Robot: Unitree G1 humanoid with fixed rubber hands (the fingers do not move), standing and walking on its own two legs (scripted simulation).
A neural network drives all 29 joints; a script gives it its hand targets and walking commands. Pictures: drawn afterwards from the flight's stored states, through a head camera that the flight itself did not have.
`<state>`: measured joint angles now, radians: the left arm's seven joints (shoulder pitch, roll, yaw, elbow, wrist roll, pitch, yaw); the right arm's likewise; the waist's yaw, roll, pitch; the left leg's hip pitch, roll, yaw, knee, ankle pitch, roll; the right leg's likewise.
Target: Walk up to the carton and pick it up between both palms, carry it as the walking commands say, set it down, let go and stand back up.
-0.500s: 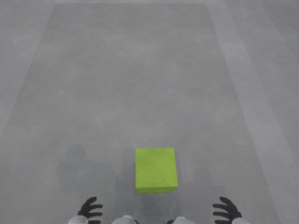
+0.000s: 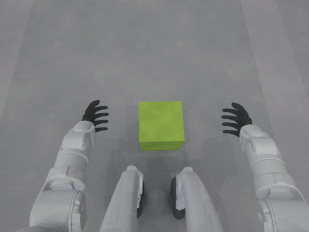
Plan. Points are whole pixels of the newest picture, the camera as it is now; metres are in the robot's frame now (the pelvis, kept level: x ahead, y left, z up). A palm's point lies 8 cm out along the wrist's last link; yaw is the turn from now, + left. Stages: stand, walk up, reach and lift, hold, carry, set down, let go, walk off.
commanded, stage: reach and lift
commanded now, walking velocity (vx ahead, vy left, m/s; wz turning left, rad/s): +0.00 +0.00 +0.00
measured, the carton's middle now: (160, 128) +0.50 +0.00 -0.55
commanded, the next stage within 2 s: none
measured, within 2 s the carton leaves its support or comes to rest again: neither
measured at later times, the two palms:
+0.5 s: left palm (109, 85) +0.52 +0.18 -0.12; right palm (226, 87) +0.52 -0.20 -0.12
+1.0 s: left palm (115, 110) +0.49 +0.19 -0.28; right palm (210, 110) +0.49 -0.19 -0.27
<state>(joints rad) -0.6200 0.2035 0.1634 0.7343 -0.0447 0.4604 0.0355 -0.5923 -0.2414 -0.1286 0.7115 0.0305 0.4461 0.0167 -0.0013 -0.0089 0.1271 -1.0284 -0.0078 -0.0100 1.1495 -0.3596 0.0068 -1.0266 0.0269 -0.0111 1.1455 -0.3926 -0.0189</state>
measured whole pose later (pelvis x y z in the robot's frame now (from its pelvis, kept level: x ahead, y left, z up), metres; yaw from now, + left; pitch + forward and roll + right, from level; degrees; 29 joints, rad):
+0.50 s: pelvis +0.05 +0.00 -0.02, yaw +0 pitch +39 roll +0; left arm -0.95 0.18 0.22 0.85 -0.09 0.12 0.11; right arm -0.96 -0.28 -0.20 0.91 0.08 0.11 -0.02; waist -0.01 0.00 -0.05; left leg -1.48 -0.02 0.00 1.18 -0.38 0.01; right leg -1.48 0.02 0.00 1.17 -0.37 0.00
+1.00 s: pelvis +0.03 +0.01 -0.11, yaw +0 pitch +49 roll +1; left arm -0.89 0.17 0.26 0.70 -0.06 0.01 0.06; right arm -0.91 -0.22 -0.25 0.70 0.01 0.03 -0.02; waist -0.01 0.00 0.00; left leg -1.88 -0.07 -0.03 1.47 -0.46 -0.02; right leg -1.89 0.03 0.03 1.48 -0.45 0.01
